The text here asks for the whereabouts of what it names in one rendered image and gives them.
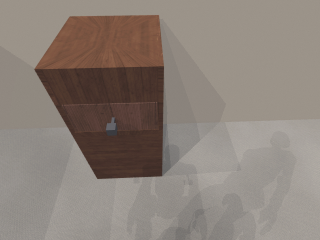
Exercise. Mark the drawer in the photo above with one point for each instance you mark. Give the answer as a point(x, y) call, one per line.
point(128, 116)

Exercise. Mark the handle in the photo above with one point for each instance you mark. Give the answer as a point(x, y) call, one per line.
point(111, 128)

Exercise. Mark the cabinet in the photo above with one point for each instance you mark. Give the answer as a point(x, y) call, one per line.
point(103, 60)

